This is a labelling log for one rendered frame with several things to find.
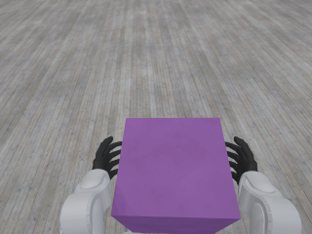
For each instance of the robot left forearm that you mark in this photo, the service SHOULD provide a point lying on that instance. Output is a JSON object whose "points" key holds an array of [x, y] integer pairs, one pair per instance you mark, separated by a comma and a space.
{"points": [[83, 211]]}

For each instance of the right robot hand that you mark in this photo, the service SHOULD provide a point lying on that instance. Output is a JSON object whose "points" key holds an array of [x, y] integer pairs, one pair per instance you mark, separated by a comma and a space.
{"points": [[244, 158]]}

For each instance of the left robot hand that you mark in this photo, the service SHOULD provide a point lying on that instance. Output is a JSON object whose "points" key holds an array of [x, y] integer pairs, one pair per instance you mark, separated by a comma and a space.
{"points": [[103, 157]]}

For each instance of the robot right forearm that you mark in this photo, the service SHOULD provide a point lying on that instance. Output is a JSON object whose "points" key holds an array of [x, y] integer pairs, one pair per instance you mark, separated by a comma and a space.
{"points": [[268, 211]]}

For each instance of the carton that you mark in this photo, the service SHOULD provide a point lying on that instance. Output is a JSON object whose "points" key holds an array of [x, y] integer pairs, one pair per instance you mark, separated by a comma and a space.
{"points": [[174, 177]]}

